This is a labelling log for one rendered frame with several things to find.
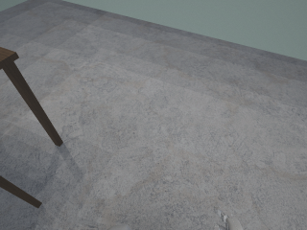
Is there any chair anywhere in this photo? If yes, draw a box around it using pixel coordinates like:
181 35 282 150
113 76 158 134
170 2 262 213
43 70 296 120
0 175 42 208

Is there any robot right hand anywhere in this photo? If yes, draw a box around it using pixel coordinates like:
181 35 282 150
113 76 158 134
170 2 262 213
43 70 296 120
213 206 244 230

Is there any table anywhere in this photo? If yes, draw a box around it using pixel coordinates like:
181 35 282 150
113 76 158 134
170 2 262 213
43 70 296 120
0 47 63 147

